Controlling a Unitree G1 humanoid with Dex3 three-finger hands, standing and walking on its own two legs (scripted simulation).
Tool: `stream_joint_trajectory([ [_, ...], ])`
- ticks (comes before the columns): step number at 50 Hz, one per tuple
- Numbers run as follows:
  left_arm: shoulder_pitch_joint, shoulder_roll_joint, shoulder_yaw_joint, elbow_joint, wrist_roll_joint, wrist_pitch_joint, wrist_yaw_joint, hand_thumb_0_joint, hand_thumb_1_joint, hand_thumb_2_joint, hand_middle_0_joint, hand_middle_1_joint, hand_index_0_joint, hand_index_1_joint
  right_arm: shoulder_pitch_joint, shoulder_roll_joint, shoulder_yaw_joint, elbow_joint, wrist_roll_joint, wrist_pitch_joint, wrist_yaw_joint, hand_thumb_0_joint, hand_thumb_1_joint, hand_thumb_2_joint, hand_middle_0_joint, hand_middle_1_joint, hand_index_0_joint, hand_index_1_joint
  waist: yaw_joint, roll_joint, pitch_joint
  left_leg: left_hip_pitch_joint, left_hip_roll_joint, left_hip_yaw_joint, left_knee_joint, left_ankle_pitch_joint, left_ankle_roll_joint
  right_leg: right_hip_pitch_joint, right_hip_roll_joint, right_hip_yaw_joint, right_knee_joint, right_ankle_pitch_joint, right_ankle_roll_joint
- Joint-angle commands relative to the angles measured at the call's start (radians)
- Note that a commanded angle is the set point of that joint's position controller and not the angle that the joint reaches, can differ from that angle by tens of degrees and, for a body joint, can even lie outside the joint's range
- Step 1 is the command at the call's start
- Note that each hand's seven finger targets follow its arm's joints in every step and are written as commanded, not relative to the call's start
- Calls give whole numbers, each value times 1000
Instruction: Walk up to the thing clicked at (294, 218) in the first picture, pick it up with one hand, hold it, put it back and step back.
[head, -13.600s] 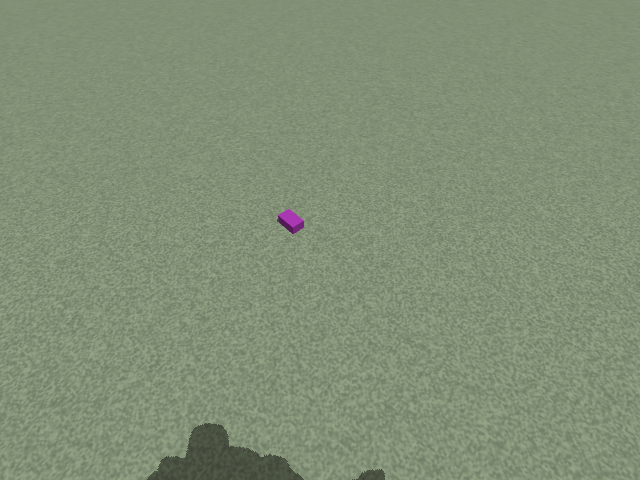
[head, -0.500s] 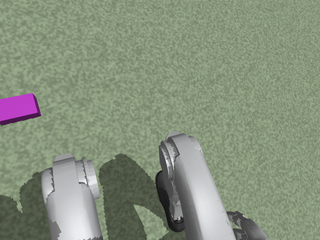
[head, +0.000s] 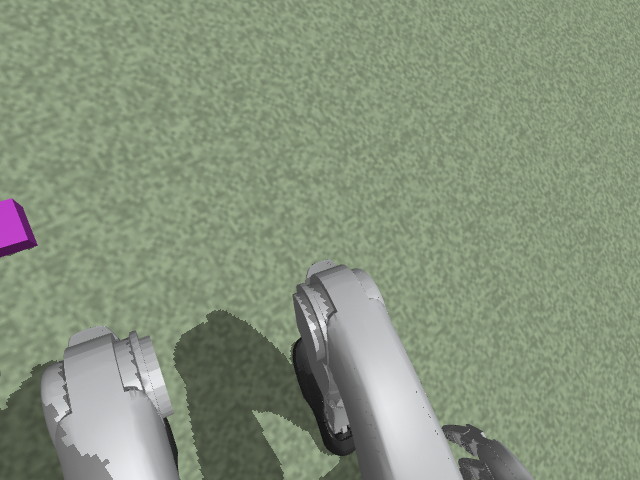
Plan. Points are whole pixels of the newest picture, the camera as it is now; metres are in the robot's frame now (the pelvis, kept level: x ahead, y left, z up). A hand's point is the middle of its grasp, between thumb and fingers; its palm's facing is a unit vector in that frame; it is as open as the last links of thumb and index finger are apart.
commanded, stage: approach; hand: left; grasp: from above
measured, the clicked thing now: out of the picture +0.48 +0.32 -0.30
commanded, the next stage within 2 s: close in in 0.30 s
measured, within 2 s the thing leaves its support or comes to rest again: neither
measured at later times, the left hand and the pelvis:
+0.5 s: hand out of the picture +0.47 +0.33 -0.16, palm faces -0.38 -0.11 -0.92, open 13.6 cm; pelvis +0.00 +0.00 +0.00, yaw +1 degrees
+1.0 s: hand out of the picture +0.46 +0.31 -0.24, palm faces -0.40 -0.11 -0.91, open 14.2 cm; pelvis +0.00 +0.01 -0.02, yaw -2 degrees
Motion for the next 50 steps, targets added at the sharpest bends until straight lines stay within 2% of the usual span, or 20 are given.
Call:
stream_joint_trajectory([
  [1, -224, 355, 75, -193, -37, 56, 51, 0, -445, 939, -220, -851, -196, -875, 159, -273, -77, -27, 16, -3, 1, 0, -896, -895, 200, 300, 200, 300, 80, 455, -769, 590, 6, 172, -260, 234, 63, 373, 5, -132, -196, 293, -95],
  [4, -209, 311, 49, -180, -69, 76, 28, 0, -454, 931, -198, -854, -178, -874, 162, -264, -81, -17, 21, 0, 5, 0, -893, -893, 200, 300, 200, 300, 61, 381, -721, 512, 9, 170, -243, 198, 75, 358, 10, -129, -206, 269, -90],
  [7, -210, 260, 6, -169, -105, 74, -22, 0, -458, 929, -189, -867, -173, -883, 197, -263, -80, -1, 21, -2, 5, 0, -892, -892, 200, 300, 200, 300, 12, 290, -641, 433, 9, 163, -221, 161, 88, 375, 9, -123, -231, 247, -77],
  [10, -212, 232, -20, -178, -140, 44, -79, 0, -470, 938, -181, -903, -168, -915, 212, -267, -88, 16, 16, -10, 9, 0, -897, -894, 200, 300, 200, 300, 3, 271, -622, 440, 9, 146, -231, 131, 82, 372, 9, -137, -234, 202, -82],
  [13, -255, 298, 21, -271, -131, -10, -109, 0, -481, 952, -186, -905, -168, -922, 235, -294, -104, 9, 8, -7, 3, 0, -901, -896, 200, 300, 200, 300, 1, 332, -640, 499, 9, 138, -228, 150, 64, 360, 5, -153, -228, 196, -95],
  [14, -260, 234, -29, -283, -124, -24, -118, 0, -478, 950, -189, -907, -173, -924, 234, -282, -99, 11, 9, -4, 4, 0, -901, -896, 200, 300, 200, 300, 7, 353, -646, 529, 8, 137, -236, 155, 56, 347, 4, -157, -225, 195, -98],
  [15, -267, 276, 5, -332, -117, -41, -113, 0, -476, 967, -194, -918, -176, -936, 247, -279, -106, 20, 7, 2, 2, 0, -902, -897, 200, 300, 200, 300, 8, 373, -687, 566, 13, 135, -235, 178, 56, 370, 7, -158, -223, 223, -93],
  [16, -273, 266, -11, -352, -101, -50, -112, 0, -458, 955, -197, -921, -183, -936, 241, -287, -106, 9, 8, 5, 2, 0, -903, -897, 200, 300, 200, 300, 16, 386, -690, 573, 9, 139, -228, 184, 51, 350, 3, -159, -223, 222, -98],
  [17, -278, 260, -8, -399, -108, -59, -108, 0, -476, 966, -185, -914, -168, -931, 245, -285, -113, 4, 10, 7, 2, 0, -900, -896, 200, 300, 200, 300, 15, 400, -712, 606, 9, 139, -232, 205, 47, 359, 2, -161, -223, 240, -100],
  [18, -236, 256, -11, -369, -98, -56, -103, 0, -473, 980, -181, -936, -166, -951, 231, -278, -114, 1, 14, 9, 3, 0, -901, -896, 200, 300, 200, 300, 35, 422, -729, 612, 10, 147, -238, 199, 48, 363, 1, -151, -221, 243, -99],
  [21, -231, 294, 37, -407, -84, -43, -74, 0, -496, 953, -162, -886, -146, -901, 223, -279, -122, -9, 21, 23, 2, 0, -895, -896, 200, 300, 200, 300, 62, 474, -771, 652, 8, 150, -265, 246, 40, 355, -5, -153, -206, 279, -102],
  [24, -199, 210, -13, -249, -59, -16, -62, 0, -544, 1000, -122, -883, -91, -914, 205, -262, -111, 0, 22, 35, 10, 0, -890, -900, 200, 300, 200, 300, 38, 443, -656, 611, 8, 142, -282, 228, 43, 267, -3, -164, -197, 260, -104],
  [25, -197, 183, -41, -190, -53, -8, -62, 0, -571, 1024, -94, -917, -65, -946, 198, -258, -105, 0, 25, 36, 12, 0, -890, -899, 200, 300, 200, 300, 16, 395, -599, 555, 8, 141, -270, 196, 52, 250, 2, -163, -205, 243, -104],
  [26, -208, 199, -30, -191, -57, -8, -58, 0, -581, 1037, -83, -920, -53, -950, 198, -269, -104, -3, 24, 40, 8, 0, -887, -897, 200, 300, 200, 300, 19, 351, -599, 530, 6, 137, -268, 189, 58, 261, 2, -163, -214, 239, -99],
  [28, -206, 156, -65, -105, -66, -3, -62, 0, -570, 1028, -94, -933, -68, -960, 200, -264, -90, -6, 18, 35, 9, 0, -889, -898, 200, 300, 200, 300, -13, 284, -531, 470, 4, 138, -250, 149, 73, 282, 3, -153, -236, 221, -91],
  [32, -236, 239, -49, -75, -60, -32, -51, 0, -567, 1023, -92, -960, -71, -981, 188, -280, -64, -12, 8, 14, 7, 0, -894, -899, 200, 300, 200, 300, -8, 260, -555, 467, 2, 135, -235, 147, 78, 336, 4, -151, -231, 214, -84],
  [35, -274, 285, -31, -55, -45, -70, -16, 0, -545, 996, -75, -990, -68, -996, 171, -295, -52, -25, -6, -4, 5, 0, -891, -897, 200, 300, 200, 300, -29, 302, -555, 509, 8, 119, -243, 107, 67, 293, 11, -174, -211, 166, -89],
  [40, -291, 366, 11, -49, 3, -108, 88, 0, -563, 1011, -71, -973, -57, -986, 148, -304, -23, -16, -30, -29, 1, 0, -891, -898, 199, 300, 199, 300, -23, 410, -582, 555, 17, 127, -224, 117, 57, 297, 15, -180, -187, 181, -90],
  [44, -294, 356, 17, -41, 33, -97, 163, 0, -563, 1019, -68, -953, -50, -970, 140, -317, -18, 2, -60, -52, 10, 0, -886, -896, 200, 300, 200, 300, -49, 474, -583, 609, 25, 116, -213, 140, 45, 264, 17, -204, -151, 210, -85],
  [50, -306, 357, 14, 9, 15, -40, 205, 0, -562, 1034, -80, -933, -55, -958, 150, -332, -8, 25, -81, -96, 50, 0, -887, -897, 200, 300, 200, 300, -71, 474, -533, 563, 32, 106, -180, 163, 44, 262, 24, -211, -141, 245, -82],
])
